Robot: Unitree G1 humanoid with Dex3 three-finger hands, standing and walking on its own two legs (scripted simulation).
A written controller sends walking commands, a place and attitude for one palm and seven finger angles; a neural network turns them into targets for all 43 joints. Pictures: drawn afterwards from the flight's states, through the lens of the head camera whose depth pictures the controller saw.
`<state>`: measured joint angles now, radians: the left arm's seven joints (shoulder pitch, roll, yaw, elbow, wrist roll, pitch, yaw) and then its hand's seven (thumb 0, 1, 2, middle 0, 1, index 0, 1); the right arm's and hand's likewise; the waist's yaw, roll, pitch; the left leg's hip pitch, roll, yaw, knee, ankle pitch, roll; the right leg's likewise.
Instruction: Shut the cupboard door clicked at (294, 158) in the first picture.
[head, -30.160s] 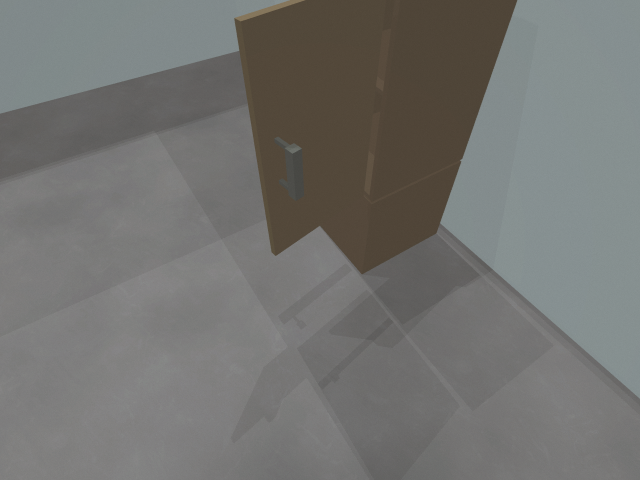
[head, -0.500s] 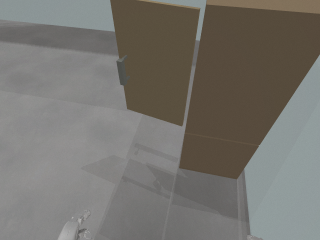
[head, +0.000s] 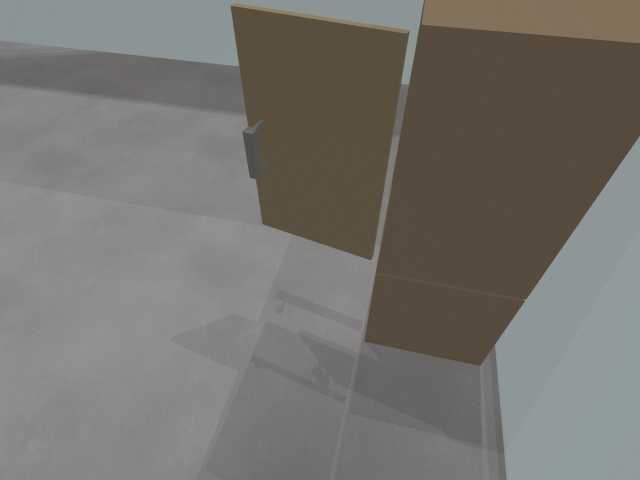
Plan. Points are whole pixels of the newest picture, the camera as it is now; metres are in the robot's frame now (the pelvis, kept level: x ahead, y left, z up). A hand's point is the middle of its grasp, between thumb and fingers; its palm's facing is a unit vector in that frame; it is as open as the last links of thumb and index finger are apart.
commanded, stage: let the arm hang, fingers relaxed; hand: left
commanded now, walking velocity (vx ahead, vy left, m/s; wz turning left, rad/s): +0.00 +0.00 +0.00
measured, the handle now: (258, 149) +0.83 +0.20 -0.05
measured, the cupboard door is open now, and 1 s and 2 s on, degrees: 79 79 79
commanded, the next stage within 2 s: look to check the result in 0.38 s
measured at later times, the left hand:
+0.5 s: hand out of the picture -0.03 +0.16 -0.18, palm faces +0.04 -0.99 -0.15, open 7.4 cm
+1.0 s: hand out of the picture -0.01 +0.16 -0.18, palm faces +0.04 -0.99 -0.17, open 7.4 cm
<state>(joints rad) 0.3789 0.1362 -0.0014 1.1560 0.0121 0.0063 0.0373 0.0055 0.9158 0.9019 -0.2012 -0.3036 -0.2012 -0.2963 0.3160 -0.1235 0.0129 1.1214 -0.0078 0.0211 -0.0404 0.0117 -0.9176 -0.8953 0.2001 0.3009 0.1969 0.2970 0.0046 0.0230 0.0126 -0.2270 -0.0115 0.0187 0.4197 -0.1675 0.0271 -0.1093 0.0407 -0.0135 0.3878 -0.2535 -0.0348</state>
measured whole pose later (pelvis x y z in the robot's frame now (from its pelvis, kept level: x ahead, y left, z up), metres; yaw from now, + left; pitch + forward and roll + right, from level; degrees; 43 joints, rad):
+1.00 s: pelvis +0.02 +0.01 +0.00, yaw +0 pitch -1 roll +0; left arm 0.33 0.12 0.01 1.14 0.01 -0.01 0.04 0.01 0.91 0.90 -0.20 -0.30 -0.20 -0.30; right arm 0.30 -0.13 0.01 1.13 -0.01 0.00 -0.04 0.00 -0.91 -0.90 0.20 0.30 0.20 0.30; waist 0.00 -0.01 0.02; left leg -0.20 -0.03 0.03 0.40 -0.18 0.04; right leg -0.10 0.02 0.00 0.39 -0.28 -0.02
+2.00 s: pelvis +0.01 +0.00 -0.02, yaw -17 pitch +0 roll -1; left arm 0.19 0.20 0.07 0.96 0.04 0.02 0.01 0.01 0.91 0.90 -0.20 -0.30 -0.20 -0.30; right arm 0.22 -0.20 -0.04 0.97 -0.02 0.05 -0.03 0.01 -0.91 -0.90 0.20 0.30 0.20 0.30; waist 0.00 0.04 0.08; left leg -0.31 0.08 0.06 0.71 -0.46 -0.02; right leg -0.26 0.02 -0.01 0.57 -0.31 -0.02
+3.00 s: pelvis +0.27 +0.00 -0.02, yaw -13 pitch -1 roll +1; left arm 0.34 0.16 0.04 1.10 0.03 0.02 0.04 0.01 0.91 0.90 -0.20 -0.30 -0.20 -0.30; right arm 0.08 -0.16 -0.01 0.97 -0.02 -0.01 -0.02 0.00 -0.92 -0.90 0.20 0.30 0.19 0.30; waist 0.06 -0.06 0.11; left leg -0.35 0.05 0.12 0.59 -0.22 -0.01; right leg -0.25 -0.07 -0.04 0.79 -0.57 0.02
